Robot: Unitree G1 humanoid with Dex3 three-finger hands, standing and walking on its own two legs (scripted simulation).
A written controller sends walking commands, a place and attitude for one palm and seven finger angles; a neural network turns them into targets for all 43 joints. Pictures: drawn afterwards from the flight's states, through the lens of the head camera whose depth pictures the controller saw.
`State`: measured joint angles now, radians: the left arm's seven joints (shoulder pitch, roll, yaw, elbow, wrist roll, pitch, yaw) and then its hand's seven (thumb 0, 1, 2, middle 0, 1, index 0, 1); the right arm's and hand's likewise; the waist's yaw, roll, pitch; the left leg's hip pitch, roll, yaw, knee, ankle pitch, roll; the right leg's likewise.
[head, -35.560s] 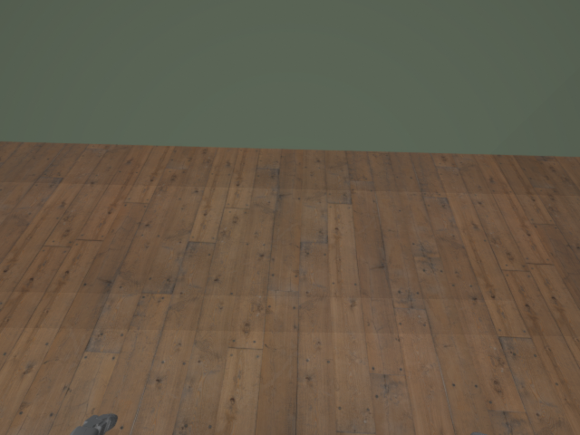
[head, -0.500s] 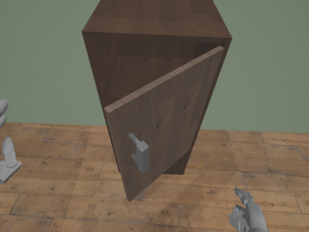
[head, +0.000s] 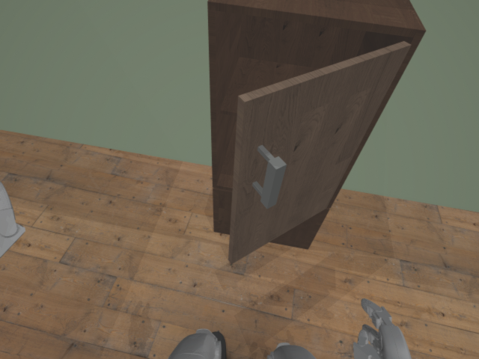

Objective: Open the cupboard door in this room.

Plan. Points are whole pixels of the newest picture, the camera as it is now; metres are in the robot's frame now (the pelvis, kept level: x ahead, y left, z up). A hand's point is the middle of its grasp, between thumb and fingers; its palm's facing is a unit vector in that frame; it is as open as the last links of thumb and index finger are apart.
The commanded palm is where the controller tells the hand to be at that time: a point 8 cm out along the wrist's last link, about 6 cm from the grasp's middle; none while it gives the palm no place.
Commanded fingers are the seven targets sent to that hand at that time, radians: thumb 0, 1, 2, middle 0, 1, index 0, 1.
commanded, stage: step back with the hand held close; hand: left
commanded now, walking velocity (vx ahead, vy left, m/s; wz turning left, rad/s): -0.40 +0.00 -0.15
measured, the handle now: (265, 177) +0.43 -0.02 +0.05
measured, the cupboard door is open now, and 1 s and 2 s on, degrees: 43 43 43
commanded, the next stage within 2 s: stop stepping back and stand still in 0.04 s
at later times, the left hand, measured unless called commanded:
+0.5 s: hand out of the picture +0.13 +0.28 +0.19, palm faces +0.35 -0.86 -0.38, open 7.4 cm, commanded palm +0.05 +0.32 +0.20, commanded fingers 0.00 0.90 0.90 -0.20 -0.30 -0.20 -0.30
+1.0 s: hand out of the picture +0.07 +0.24 +0.17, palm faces +0.32 -0.86 -0.40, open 7.4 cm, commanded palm +0.02 +0.29 +0.20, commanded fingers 0.00 0.90 0.90 -0.20 -0.30 -0.20 -0.30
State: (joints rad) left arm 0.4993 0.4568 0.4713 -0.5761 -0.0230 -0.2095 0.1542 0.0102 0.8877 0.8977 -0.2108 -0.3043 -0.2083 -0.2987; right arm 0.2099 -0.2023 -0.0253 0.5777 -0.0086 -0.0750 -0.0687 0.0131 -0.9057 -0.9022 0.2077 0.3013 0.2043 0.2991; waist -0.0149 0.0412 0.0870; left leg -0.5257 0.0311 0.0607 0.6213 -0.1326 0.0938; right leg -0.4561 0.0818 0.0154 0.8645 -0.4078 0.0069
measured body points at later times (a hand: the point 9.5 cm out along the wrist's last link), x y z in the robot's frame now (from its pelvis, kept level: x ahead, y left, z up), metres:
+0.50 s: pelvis -0.12 +0.04 +0.02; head -0.10 +0.08 +0.47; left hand +0.11 +0.33 +0.21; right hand +0.04 -0.21 -0.03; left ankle -0.08 +0.11 -0.71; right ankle -0.14 -0.09 -0.68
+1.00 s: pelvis -0.17 +0.02 +0.02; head -0.20 +0.02 +0.47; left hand +0.04 +0.29 +0.20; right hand -0.07 -0.25 -0.07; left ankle -0.09 +0.13 -0.67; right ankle -0.24 -0.03 -0.71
